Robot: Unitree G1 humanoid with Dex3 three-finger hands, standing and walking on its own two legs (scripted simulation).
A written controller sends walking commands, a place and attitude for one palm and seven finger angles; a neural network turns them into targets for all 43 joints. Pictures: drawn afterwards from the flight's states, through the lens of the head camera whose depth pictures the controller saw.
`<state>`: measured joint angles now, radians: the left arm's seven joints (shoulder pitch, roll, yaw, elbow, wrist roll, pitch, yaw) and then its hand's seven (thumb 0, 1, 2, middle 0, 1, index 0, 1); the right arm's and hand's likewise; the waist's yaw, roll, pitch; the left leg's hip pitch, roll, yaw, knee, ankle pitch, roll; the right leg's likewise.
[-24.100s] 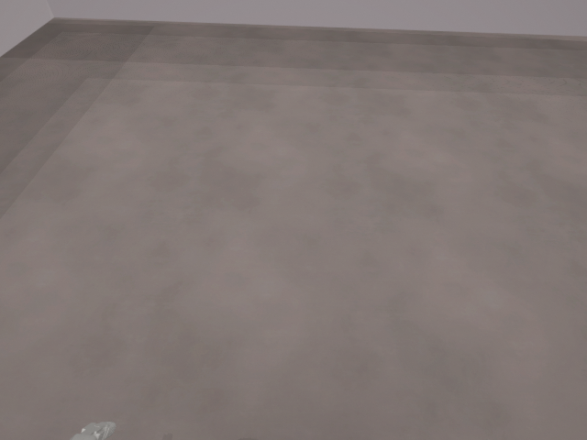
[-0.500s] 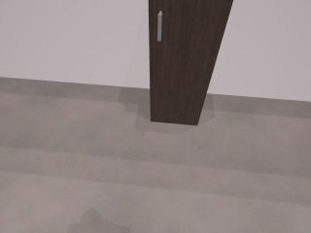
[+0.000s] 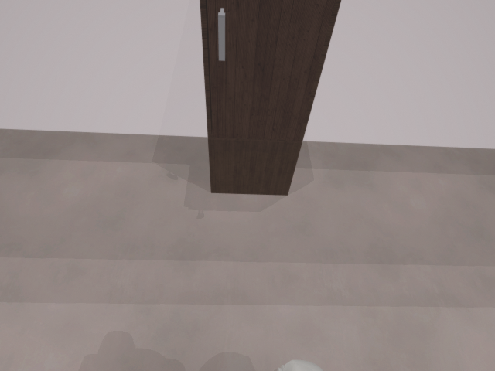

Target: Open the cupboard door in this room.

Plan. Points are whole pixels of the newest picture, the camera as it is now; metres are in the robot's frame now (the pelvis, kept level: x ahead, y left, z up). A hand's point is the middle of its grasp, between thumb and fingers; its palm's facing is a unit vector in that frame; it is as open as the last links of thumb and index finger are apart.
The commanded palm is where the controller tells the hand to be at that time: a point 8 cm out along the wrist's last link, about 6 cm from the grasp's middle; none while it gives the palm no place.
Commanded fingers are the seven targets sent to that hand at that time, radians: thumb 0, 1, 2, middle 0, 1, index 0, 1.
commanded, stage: take the last steps up to it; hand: left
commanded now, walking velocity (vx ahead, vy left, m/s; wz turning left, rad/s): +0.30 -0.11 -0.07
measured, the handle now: (222, 34) +0.96 +0.12 +0.07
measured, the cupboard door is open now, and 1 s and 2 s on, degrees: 0 0 0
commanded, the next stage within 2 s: come to a stop and stand still in 0.92 s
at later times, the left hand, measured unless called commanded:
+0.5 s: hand (194, 343) +0.20 +0.11 -0.17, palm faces +0.05 -0.98 -0.21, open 7.2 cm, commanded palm none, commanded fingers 0.00 0.90 0.90 -0.20 -0.30 -0.20 -0.30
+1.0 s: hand (221, 233) +0.44 +0.07 -0.17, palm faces -0.01 -0.98 -0.20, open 7.4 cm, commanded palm none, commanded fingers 0.00 0.90 0.90 -0.20 -0.30 -0.20 -0.30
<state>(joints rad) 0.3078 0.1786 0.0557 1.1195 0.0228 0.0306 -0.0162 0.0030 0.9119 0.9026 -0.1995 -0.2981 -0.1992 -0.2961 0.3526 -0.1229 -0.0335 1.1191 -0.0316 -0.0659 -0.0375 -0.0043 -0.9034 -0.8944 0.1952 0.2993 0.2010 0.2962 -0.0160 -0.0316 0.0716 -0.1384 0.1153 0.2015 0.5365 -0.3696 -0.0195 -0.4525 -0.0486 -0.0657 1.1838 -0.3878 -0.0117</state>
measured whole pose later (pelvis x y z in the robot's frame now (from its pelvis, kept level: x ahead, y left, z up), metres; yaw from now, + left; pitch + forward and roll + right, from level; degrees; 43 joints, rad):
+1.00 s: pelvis +0.36 -0.11 +0.00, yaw +0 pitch -1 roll +1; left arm 0.15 0.19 0.05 1.05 0.02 -0.03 -0.02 0.00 0.91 0.90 -0.20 -0.30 -0.20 -0.30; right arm 0.41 -0.15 -0.06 1.15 -0.02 -0.04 -0.02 0.00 -0.92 -0.89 0.20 0.30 0.20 0.30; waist -0.03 0.00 0.09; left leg -0.02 0.09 0.17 0.44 -0.39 -0.05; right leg -0.43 -0.09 -0.12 0.60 -0.19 0.01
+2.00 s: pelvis +0.38 -0.12 +0.01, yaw +2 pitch -2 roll +1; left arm 0.27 0.14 -0.01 1.13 0.01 0.00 0.04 0.00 0.92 0.90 -0.20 -0.30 -0.20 -0.30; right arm 0.25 -0.16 -0.02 1.15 0.00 0.01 -0.02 0.00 -0.92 -0.89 0.19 0.30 0.20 0.30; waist -0.01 0.01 0.04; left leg -0.17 0.02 0.09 0.39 -0.19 -0.01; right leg -0.10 -0.01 -0.05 0.43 -0.30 -0.02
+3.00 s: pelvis +0.41 -0.13 +0.00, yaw +3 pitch +0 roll +0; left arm 0.31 0.15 0.00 1.07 0.01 -0.03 0.04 0.00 0.91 0.90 -0.20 -0.30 -0.20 -0.30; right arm 0.26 -0.18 -0.02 1.06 -0.02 0.00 -0.03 0.00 -0.91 -0.89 0.20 0.30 0.20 0.30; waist 0.00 0.02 0.04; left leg -0.23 0.05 0.05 0.51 -0.28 -0.02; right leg -0.10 0.02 -0.08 0.45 -0.35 -0.05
